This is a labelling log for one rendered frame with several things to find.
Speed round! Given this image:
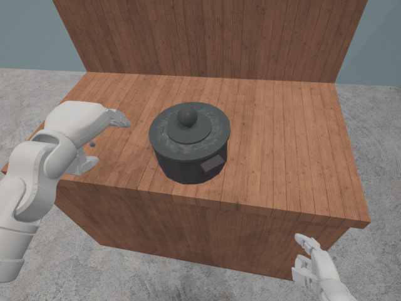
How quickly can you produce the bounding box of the knob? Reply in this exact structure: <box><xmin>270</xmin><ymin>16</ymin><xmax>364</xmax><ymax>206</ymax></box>
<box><xmin>177</xmin><ymin>106</ymin><xmax>197</xmax><ymax>127</ymax></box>

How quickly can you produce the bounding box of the robot left hand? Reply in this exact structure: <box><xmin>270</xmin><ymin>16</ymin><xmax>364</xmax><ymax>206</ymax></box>
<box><xmin>44</xmin><ymin>101</ymin><xmax>131</xmax><ymax>176</ymax></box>

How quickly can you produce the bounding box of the left robot forearm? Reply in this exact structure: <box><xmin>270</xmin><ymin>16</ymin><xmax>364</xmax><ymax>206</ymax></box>
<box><xmin>0</xmin><ymin>129</ymin><xmax>77</xmax><ymax>283</ymax></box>

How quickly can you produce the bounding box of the robot right hand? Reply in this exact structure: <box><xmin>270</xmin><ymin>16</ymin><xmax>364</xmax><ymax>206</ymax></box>
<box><xmin>291</xmin><ymin>233</ymin><xmax>340</xmax><ymax>292</ymax></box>

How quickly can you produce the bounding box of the lid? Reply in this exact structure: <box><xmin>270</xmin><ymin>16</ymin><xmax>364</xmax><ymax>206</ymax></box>
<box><xmin>148</xmin><ymin>102</ymin><xmax>231</xmax><ymax>162</ymax></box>

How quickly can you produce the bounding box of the right robot forearm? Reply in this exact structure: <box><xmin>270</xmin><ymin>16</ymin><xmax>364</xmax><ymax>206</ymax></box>
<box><xmin>318</xmin><ymin>279</ymin><xmax>357</xmax><ymax>301</ymax></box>

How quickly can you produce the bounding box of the table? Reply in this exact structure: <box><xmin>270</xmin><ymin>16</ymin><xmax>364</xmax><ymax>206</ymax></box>
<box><xmin>0</xmin><ymin>0</ymin><xmax>371</xmax><ymax>281</ymax></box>

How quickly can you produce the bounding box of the pot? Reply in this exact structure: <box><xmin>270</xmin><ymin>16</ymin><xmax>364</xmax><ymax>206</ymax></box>
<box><xmin>154</xmin><ymin>143</ymin><xmax>227</xmax><ymax>184</ymax></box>

